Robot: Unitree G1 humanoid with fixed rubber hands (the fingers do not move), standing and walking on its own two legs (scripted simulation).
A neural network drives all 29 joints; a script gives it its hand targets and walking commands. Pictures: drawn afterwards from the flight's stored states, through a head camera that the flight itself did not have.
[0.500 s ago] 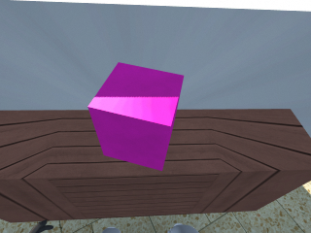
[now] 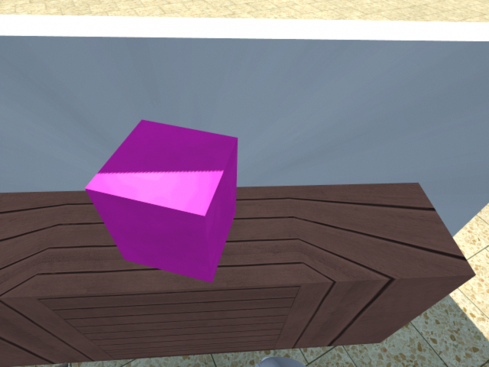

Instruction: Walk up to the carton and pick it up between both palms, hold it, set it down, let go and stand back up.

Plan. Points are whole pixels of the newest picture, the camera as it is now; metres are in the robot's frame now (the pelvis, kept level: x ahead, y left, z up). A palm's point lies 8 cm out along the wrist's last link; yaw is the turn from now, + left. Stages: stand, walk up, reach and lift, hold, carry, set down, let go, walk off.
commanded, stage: walk up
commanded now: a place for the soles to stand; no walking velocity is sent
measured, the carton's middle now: (177, 202) +0.46 +0.14 -0.03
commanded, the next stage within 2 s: none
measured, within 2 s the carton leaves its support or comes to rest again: neither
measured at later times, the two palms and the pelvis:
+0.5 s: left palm out of the picture +0.01 +0.39 -0.10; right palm out of the picture +0.13 -0.24 -0.14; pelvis +0.01 +0.06 -0.03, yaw +6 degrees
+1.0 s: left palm out of the picture +0.11 +0.44 -0.10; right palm out of the picture +0.15 -0.18 -0.12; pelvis +0.03 +0.12 -0.02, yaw +2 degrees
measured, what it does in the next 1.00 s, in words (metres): steps to the left: right foot, then left foot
